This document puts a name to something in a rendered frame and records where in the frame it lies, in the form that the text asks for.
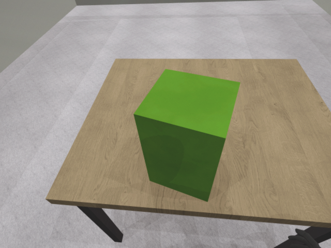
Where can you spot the robot right hand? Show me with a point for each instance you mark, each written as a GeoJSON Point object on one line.
{"type": "Point", "coordinates": [305, 238]}

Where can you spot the carton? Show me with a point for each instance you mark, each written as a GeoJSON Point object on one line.
{"type": "Point", "coordinates": [182, 125]}

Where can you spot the table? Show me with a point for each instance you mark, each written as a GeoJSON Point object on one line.
{"type": "Point", "coordinates": [275, 165]}

